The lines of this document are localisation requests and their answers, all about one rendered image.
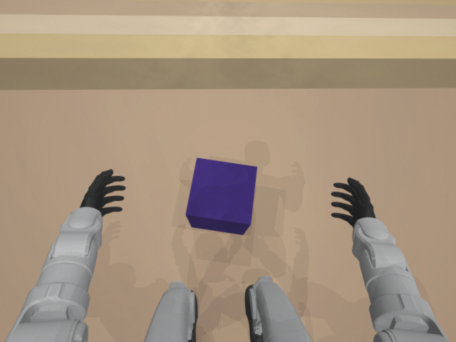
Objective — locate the robot right thigh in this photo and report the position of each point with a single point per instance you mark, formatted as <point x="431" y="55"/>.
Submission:
<point x="279" y="320"/>

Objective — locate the robot left forearm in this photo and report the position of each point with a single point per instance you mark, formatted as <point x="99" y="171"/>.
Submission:
<point x="61" y="292"/>

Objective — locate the robot left upper arm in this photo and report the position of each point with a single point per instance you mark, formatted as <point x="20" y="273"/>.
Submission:
<point x="71" y="330"/>

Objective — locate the robot right foot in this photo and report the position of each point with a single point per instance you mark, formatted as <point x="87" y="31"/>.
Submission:
<point x="253" y="337"/>

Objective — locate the robot right hand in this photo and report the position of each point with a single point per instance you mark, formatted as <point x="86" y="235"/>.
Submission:
<point x="360" y="200"/>

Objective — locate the carton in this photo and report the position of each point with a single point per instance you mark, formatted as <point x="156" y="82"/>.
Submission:
<point x="221" y="196"/>

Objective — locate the robot right forearm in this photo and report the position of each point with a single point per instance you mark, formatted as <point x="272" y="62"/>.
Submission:
<point x="395" y="300"/>

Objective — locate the robot left hand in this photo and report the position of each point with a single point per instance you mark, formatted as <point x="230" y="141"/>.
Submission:
<point x="95" y="196"/>

